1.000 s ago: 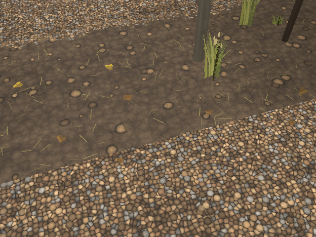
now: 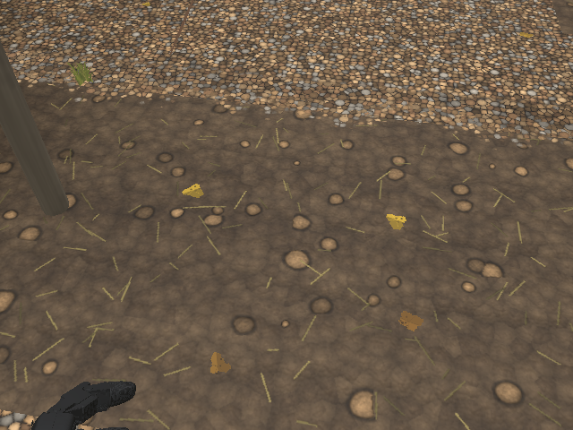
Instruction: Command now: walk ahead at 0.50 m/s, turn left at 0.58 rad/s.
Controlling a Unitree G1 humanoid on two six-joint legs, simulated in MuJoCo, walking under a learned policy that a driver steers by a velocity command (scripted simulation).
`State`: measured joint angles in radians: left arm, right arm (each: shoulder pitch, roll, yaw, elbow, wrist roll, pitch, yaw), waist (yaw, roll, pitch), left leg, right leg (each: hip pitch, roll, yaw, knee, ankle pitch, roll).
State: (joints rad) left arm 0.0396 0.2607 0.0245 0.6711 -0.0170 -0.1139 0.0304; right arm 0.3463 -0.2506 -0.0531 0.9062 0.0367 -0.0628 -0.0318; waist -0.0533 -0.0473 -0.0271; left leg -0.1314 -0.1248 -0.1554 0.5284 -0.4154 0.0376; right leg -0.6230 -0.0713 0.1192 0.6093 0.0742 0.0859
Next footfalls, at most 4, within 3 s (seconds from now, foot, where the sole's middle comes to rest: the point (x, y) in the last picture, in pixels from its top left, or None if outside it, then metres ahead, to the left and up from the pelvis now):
0.02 right None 0.22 -0.15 -0.76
0.50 left None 0.39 0.14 -0.76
0.96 right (306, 364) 0.68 -0.06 -0.76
1.44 left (220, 351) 0.73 0.16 -0.76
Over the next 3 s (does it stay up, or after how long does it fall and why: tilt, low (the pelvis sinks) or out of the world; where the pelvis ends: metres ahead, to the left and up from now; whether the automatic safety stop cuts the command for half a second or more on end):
stays up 1.24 -0.40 0.00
